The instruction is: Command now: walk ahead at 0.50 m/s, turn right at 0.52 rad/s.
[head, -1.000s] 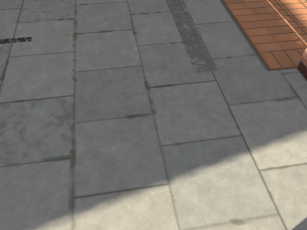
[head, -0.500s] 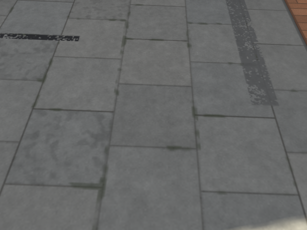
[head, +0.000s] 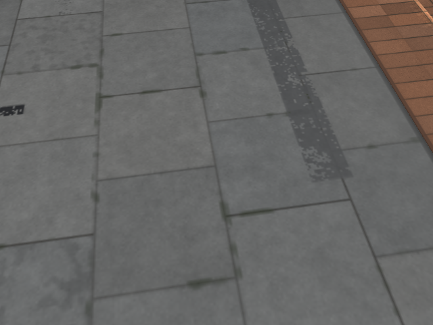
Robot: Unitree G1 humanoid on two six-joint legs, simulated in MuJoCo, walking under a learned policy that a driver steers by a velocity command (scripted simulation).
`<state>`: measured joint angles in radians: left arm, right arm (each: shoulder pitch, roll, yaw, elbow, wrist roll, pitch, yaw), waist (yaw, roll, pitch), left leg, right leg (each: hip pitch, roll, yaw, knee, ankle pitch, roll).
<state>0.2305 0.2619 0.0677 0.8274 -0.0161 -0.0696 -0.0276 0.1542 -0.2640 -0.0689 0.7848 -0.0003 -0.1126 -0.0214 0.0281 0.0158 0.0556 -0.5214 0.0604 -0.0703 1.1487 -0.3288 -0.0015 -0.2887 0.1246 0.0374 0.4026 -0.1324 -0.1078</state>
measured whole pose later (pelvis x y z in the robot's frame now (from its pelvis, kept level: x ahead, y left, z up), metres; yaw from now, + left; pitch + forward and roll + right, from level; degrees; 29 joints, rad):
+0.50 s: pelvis +0.29 +0.03 +0.00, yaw -13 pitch +2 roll +1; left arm 0.23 0.29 0.06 0.74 -0.01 -0.06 0.00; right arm 0.29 -0.24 -0.06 0.80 0.00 -0.10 0.01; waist -0.03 -0.05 0.00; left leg -0.24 -0.05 0.00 0.38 -0.18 0.04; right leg -0.58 -0.04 0.05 1.09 -0.32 -0.03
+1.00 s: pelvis +0.50 -0.06 +0.01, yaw -5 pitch +3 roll +0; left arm 0.25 0.25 0.06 0.81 0.01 -0.07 -0.01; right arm 0.19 -0.29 -0.06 0.74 0.00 -0.03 -0.02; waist 0.03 0.04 0.01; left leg -0.57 0.05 -0.04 0.85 -0.27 -0.03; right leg -0.23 0.01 -0.05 0.36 -0.18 -0.03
